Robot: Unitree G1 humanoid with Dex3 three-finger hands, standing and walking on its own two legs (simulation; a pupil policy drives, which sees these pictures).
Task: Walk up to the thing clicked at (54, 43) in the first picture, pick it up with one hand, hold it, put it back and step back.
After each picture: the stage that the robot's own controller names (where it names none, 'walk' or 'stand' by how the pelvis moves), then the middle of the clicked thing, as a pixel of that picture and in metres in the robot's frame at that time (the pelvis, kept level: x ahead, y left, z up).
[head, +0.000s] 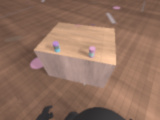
stand; (56, 47) +0.72 +0.43 -0.11
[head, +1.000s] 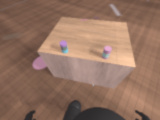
walk; (64, 47) +0.63 +0.30 -0.07
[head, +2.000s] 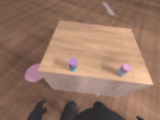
rise first; (73, 65) +0.42 +0.15 -0.08
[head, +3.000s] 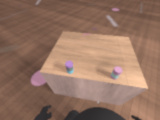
stand; (69, 67) +0.45 +0.22 -0.10
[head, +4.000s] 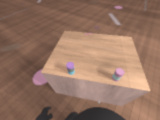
stand; (70, 68) +0.44 +0.20 -0.11
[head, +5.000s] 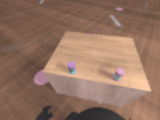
stand; (72, 68) +0.45 +0.20 -0.11
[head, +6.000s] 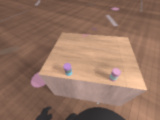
stand; (68, 69) +0.44 +0.23 -0.11
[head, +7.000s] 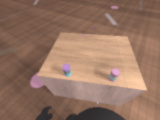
stand; (67, 70) +0.42 +0.23 -0.11
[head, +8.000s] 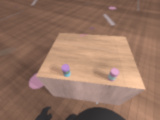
rise first; (66, 70) +0.42 +0.24 -0.11
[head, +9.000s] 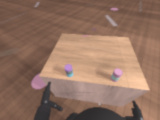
rise first; (69, 70) +0.42 +0.23 -0.11
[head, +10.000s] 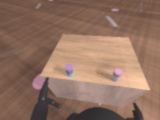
go down; (69, 70) +0.43 +0.23 -0.11
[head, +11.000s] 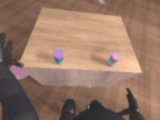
go down; (59, 57) +0.45 +0.21 -0.04
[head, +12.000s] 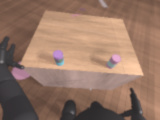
approach; (59, 58) +0.45 +0.22 -0.03
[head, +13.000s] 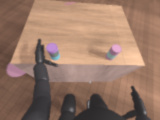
close in; (53, 52) +0.46 +0.23 +0.00
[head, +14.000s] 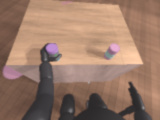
lift; (53, 53) +0.46 +0.21 +0.01
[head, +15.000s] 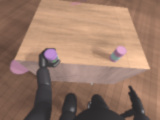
lift; (52, 58) +0.41 +0.24 +0.01
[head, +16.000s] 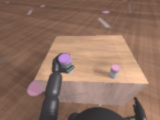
lift; (66, 64) +0.33 +0.16 +0.15
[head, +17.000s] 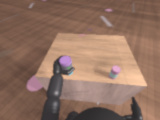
hold; (66, 66) +0.33 +0.17 +0.11
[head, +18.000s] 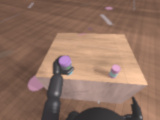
hold; (66, 66) +0.33 +0.17 +0.11
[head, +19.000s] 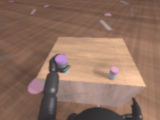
crouch; (62, 64) +0.34 +0.20 +0.13
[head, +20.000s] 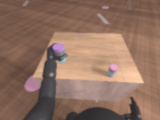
crouch; (60, 53) +0.42 +0.22 +0.13
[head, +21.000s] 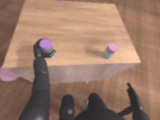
lower; (47, 49) +0.48 +0.23 +0.02
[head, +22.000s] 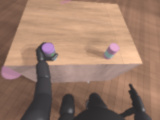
lower; (50, 52) +0.46 +0.23 +0.01
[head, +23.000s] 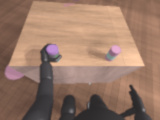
lower; (54, 54) +0.45 +0.22 +0.01
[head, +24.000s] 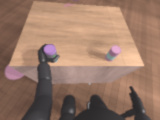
lower; (51, 54) +0.45 +0.23 +0.01
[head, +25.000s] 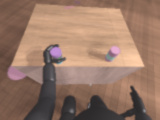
open; (57, 56) +0.44 +0.20 +0.00
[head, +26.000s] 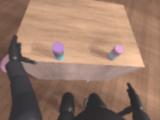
sink last; (58, 52) +0.45 +0.19 +0.00
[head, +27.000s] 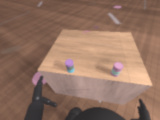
sink last; (70, 66) +0.44 +0.22 -0.05
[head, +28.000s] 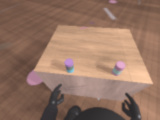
stand; (69, 66) +0.42 +0.20 -0.04
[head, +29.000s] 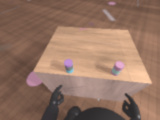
stand; (69, 66) +0.42 +0.20 -0.04
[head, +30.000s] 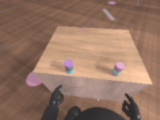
stand; (69, 67) +0.42 +0.20 -0.04
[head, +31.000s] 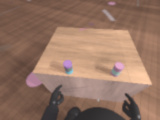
stand; (68, 67) +0.41 +0.20 -0.04
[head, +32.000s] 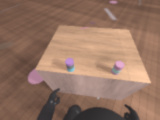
stand; (70, 65) +0.43 +0.20 -0.06
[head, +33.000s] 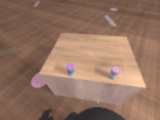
walk; (70, 70) +0.44 +0.20 -0.11
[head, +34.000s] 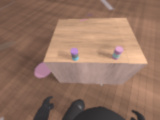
walk; (74, 54) +0.54 +0.18 -0.09
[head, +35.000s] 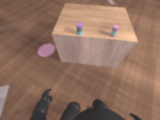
walk; (79, 29) +0.87 +0.18 -0.08
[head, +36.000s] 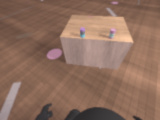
stand; (82, 32) +1.02 +0.18 -0.09
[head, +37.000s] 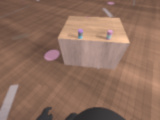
stand; (80, 34) +1.02 +0.19 -0.11
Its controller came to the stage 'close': yes
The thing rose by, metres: 0.22
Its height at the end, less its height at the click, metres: +0.00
